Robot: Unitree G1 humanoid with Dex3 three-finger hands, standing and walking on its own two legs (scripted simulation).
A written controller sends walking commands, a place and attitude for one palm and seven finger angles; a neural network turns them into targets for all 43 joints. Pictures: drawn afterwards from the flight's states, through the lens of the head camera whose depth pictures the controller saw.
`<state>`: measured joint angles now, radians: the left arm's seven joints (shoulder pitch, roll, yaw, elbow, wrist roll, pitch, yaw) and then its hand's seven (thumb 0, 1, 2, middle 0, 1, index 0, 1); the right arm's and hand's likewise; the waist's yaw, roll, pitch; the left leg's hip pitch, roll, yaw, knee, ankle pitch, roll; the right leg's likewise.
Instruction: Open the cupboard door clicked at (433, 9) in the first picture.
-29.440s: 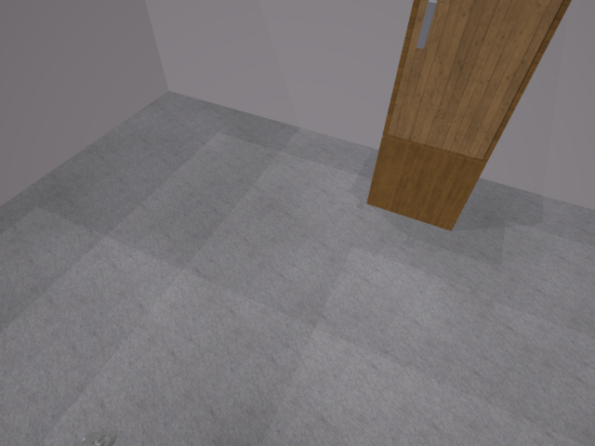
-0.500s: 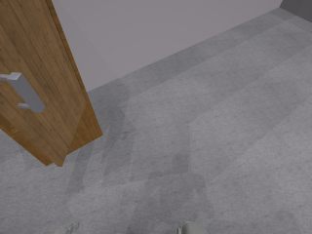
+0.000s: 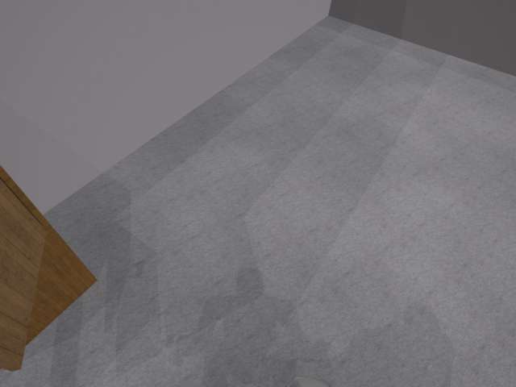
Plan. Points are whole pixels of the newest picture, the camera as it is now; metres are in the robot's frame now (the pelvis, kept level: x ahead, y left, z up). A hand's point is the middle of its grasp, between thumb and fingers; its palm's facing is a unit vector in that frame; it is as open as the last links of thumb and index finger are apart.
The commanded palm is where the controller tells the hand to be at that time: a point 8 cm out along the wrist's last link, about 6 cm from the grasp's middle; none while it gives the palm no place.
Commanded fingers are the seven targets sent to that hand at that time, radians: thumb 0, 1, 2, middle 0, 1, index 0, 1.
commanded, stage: walk to a spot facing it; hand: left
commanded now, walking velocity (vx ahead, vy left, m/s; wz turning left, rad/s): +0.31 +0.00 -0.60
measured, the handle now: out of the picture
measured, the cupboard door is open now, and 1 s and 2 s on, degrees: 49 49 49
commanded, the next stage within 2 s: turn to face it in 1.40 s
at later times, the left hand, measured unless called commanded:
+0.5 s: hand (239, 297) +0.31 +0.05 -0.16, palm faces -0.30 -0.93 -0.21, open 7.3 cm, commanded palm none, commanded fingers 0.00 0.90 0.90 -0.20 -0.30 -0.20 -0.30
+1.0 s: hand (259, 225) +0.49 +0.01 -0.16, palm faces -0.32 -0.93 -0.16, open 7.3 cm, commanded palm none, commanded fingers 0.00 0.90 0.90 -0.20 -0.30 -0.20 -0.30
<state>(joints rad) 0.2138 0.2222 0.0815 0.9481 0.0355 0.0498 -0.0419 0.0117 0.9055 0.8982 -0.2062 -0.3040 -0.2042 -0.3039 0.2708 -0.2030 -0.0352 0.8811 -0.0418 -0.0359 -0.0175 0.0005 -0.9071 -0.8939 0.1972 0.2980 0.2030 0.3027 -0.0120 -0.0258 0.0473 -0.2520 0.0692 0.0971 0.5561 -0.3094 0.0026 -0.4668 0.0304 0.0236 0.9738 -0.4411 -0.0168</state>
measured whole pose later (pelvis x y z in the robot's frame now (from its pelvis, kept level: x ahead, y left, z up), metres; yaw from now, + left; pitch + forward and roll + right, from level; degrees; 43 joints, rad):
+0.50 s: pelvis +0.15 -0.10 +0.00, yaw -15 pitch +1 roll +0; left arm 0.13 0.18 0.06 0.96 0.02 -0.04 0.00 0.00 0.92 0.90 -0.20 -0.30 -0.20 -0.30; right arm 0.29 -0.19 -0.05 1.00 -0.03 0.01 0.00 0.01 -0.91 -0.89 0.20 0.30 0.20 0.30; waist -0.07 0.01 0.12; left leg -0.51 0.16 0.07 1.10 -0.32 -0.05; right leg -0.27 0.02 -0.09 0.49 -0.23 -0.07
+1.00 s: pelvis +0.39 -0.14 +0.01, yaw -22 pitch +1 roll +0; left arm 0.23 0.17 0.07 1.05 0.03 -0.01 -0.03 0.01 0.92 0.90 -0.20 -0.30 -0.20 -0.30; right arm 0.30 -0.17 -0.05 1.04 -0.03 -0.07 -0.01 -0.01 -0.94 -0.89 0.20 0.30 0.20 0.30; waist 0.02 -0.01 0.06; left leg -0.13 0.05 0.18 0.38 -0.26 0.01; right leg -0.55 -0.10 -0.04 0.97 -0.23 -0.01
